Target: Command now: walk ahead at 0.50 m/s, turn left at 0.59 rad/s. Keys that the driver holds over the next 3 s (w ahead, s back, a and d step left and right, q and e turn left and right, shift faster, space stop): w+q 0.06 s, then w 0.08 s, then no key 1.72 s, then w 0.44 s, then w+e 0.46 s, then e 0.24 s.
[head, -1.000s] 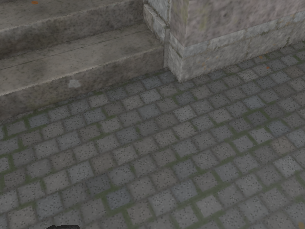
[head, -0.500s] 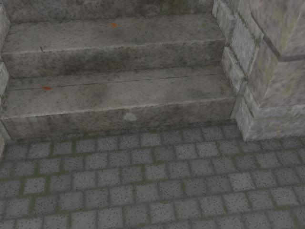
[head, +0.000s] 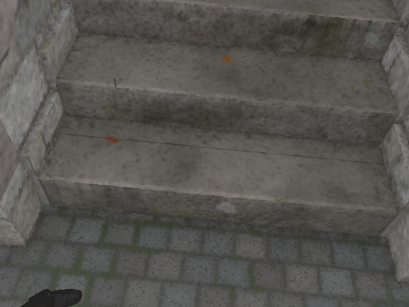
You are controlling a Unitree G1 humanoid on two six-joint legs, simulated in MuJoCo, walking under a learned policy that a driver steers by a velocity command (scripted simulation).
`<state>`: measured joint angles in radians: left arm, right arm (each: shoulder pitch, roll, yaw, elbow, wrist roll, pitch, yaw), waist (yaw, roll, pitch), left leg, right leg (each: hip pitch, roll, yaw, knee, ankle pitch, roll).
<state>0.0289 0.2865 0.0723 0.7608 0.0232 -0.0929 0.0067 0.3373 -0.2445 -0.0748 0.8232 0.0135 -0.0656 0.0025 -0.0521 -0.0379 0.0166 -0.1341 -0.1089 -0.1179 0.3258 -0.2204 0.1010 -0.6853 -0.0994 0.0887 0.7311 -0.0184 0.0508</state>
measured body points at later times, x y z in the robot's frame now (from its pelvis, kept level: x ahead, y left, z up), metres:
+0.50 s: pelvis +0.23 -0.05 +0.00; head +0.27 -0.06 +0.45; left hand +0.24 +0.22 -0.13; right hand +0.37 -0.28 -0.14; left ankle +0.25 +0.09 -0.72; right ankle +0.25 -0.13 -0.75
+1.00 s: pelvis +0.27 -0.02 -0.01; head +0.28 -0.01 +0.44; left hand +0.28 +0.25 -0.16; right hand +0.43 -0.26 -0.13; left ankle +0.27 +0.09 -0.75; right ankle +0.25 -0.13 -0.75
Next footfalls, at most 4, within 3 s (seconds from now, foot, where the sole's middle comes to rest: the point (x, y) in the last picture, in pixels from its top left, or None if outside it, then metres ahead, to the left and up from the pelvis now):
0.18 right None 0.29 -0.12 -0.78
0.58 left None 0.31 0.09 -0.78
2.66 right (205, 246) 0.68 -0.05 -0.78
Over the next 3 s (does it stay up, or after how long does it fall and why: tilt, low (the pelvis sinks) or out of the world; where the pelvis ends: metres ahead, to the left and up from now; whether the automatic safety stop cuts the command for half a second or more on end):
stays up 0.71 0.00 0.00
